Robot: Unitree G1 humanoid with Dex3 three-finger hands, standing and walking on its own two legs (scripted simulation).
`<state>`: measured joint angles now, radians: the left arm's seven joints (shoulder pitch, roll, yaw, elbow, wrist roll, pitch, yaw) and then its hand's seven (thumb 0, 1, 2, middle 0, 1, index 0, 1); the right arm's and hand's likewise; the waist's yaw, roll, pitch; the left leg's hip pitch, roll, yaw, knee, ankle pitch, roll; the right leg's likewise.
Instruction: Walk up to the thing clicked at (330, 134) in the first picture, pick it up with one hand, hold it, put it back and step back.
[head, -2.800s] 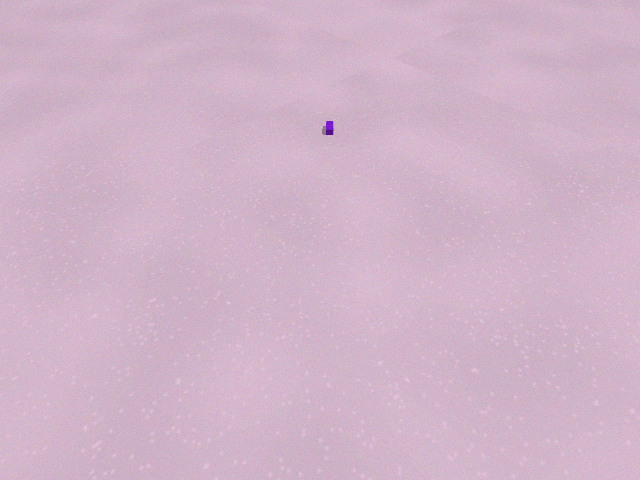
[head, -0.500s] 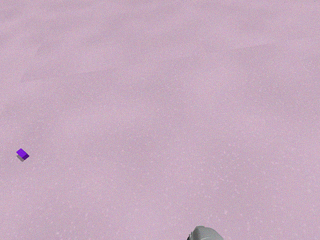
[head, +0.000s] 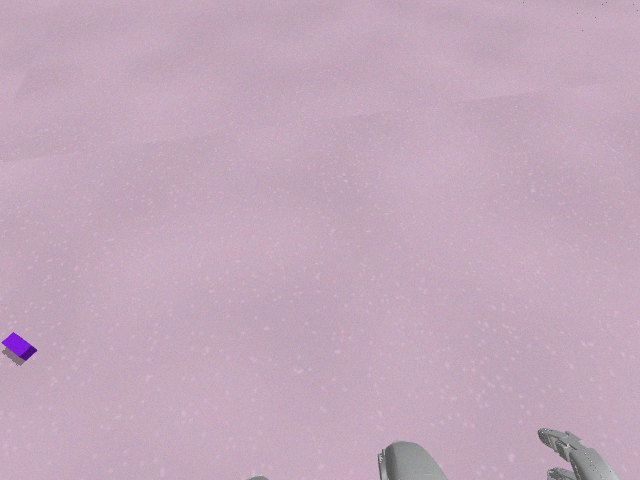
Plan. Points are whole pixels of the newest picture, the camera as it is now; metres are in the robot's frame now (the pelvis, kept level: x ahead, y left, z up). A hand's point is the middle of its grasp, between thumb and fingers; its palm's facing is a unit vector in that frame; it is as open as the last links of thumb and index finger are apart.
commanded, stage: walk up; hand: left
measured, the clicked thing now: (19, 346) +0.65 +0.96 -0.72
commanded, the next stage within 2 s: none
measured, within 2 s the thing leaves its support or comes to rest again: neither
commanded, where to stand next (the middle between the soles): +0.18 +0.94 m, yaw -33 degrees
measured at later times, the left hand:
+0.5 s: hand out of the picture +0.20 +0.55 -0.11, palm faces -0.18 -0.74 -0.64, open 7.4 cm
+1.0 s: hand out of the picture +0.27 +0.71 -0.11, palm faces -0.29 -0.75 -0.59, open 7.4 cm
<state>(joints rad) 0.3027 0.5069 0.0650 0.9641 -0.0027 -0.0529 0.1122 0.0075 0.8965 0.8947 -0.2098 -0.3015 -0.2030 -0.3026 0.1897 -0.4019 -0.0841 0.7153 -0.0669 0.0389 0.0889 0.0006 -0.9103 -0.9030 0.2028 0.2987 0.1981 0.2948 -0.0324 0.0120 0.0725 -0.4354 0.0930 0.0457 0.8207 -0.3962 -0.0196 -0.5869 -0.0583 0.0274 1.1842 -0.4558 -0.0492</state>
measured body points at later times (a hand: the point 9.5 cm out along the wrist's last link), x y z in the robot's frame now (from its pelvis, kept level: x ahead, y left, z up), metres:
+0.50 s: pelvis +0.09 +0.23 -0.02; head +0.12 +0.18 +0.43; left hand +0.21 +0.58 -0.07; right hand +0.17 -0.13 -0.13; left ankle +0.14 +0.39 -0.71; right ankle +0.13 -0.02 -0.70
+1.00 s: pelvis +0.11 +0.45 -0.01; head +0.14 +0.39 +0.43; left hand +0.29 +0.75 -0.07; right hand +0.12 +0.10 -0.13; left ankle +0.17 +0.60 -0.63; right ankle +0.16 +0.26 -0.70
